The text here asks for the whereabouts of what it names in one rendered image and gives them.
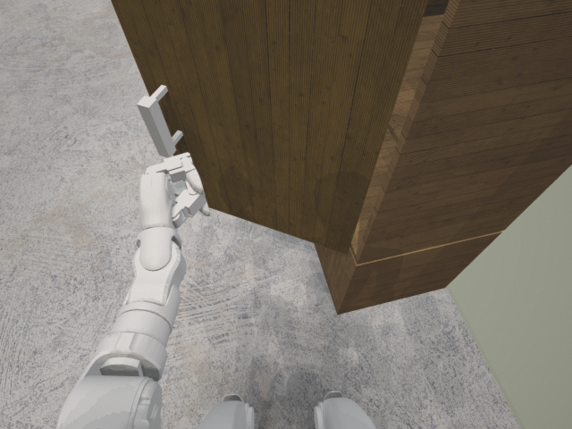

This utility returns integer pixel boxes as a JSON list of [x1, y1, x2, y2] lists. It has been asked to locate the robot left hand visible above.
[[139, 152, 210, 231]]

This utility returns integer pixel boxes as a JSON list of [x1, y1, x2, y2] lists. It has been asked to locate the cupboard door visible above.
[[111, 0, 428, 254]]

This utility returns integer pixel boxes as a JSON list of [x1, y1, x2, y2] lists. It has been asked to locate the handle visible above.
[[137, 85, 183, 158]]

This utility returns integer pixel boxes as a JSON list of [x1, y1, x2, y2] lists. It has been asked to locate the robot left forearm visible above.
[[55, 226, 187, 429]]

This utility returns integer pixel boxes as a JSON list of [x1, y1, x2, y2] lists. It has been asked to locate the right robot thigh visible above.
[[314, 398, 377, 429]]

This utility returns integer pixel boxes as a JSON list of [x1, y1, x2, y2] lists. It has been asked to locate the left robot upper arm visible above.
[[59, 375, 162, 429]]

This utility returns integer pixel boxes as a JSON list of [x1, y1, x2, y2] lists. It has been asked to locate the robot left shin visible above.
[[223, 394, 243, 402]]

